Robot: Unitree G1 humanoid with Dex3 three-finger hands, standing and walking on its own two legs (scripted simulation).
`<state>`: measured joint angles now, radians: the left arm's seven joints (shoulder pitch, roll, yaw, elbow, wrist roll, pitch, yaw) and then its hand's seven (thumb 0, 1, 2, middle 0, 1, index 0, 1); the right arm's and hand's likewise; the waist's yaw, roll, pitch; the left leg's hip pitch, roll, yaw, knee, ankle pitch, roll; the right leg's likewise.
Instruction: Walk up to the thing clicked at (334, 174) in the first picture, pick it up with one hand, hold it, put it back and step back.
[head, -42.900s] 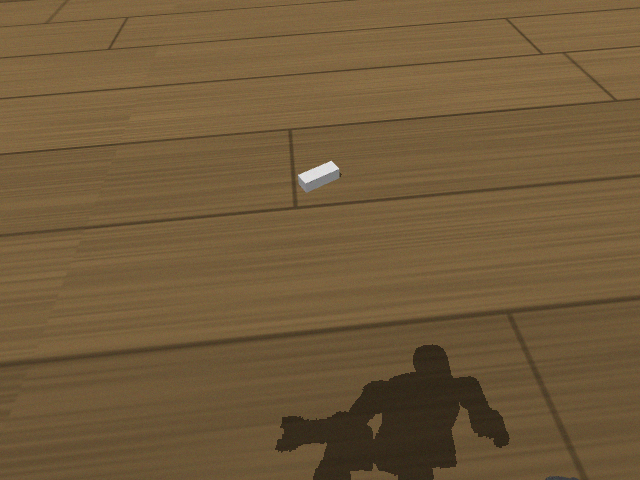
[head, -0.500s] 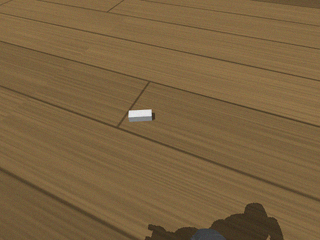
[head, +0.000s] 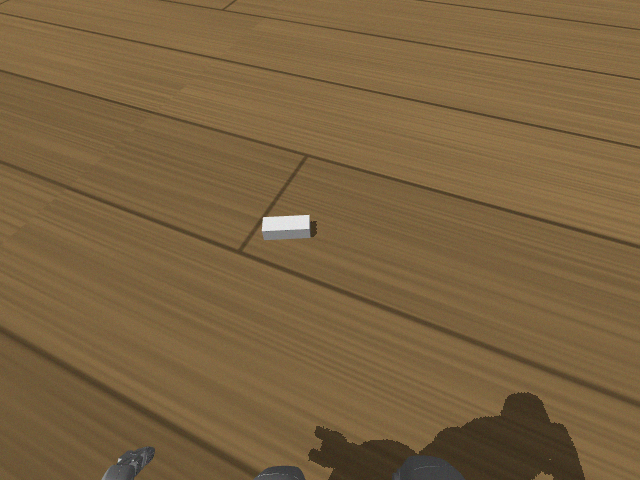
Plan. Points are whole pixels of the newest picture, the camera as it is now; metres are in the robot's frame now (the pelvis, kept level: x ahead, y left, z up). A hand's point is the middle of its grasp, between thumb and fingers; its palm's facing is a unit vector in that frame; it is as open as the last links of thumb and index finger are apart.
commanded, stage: step back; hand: left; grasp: from above
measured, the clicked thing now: (286, 227) +1.03 +0.20 -0.73
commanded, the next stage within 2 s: stand in 0.24 s
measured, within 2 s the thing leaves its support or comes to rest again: neither
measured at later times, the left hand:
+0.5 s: hand out of the picture +0.13 +0.26 -0.13, palm faces -0.02 -0.95 -0.33, open 7.4 cm
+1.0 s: hand out of the picture +0.07 +0.25 -0.13, palm faces -0.04 -0.93 -0.35, open 7.4 cm
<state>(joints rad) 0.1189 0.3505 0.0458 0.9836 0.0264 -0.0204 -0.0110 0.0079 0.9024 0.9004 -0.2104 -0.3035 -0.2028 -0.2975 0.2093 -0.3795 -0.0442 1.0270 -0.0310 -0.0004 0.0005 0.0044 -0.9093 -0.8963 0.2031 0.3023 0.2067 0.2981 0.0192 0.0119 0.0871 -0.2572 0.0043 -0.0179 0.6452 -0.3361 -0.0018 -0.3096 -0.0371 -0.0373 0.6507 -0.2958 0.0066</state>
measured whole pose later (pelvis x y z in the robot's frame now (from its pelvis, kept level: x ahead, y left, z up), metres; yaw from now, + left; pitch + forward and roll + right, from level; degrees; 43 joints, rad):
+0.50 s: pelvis +0.02 +0.02 +0.02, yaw -1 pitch -4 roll +0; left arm 0.06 0.35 0.00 1.11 0.01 -0.01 0.00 0.01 0.91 0.90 -0.21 -0.30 -0.20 -0.30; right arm 0.05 -0.33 -0.01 1.08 -0.01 -0.02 0.01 0.00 -0.91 -0.90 0.21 0.30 0.21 0.30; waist 0.01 -0.02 0.06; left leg -0.07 -0.01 0.01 0.39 -0.25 0.01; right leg -0.13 -0.05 -0.01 0.39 -0.19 0.04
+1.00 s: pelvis +0.00 -0.01 +0.03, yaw -1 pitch -3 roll +0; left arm 0.12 0.35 -0.01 1.15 0.01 -0.02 -0.01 0.01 0.91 0.90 -0.21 -0.30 -0.20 -0.30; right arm 0.12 -0.35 -0.01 1.15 -0.01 0.00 0.02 0.01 -0.91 -0.90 0.20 0.30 0.21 0.30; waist 0.00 0.00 0.06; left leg -0.08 0.02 0.00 0.32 -0.18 -0.02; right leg -0.14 -0.02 -0.03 0.34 -0.14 0.00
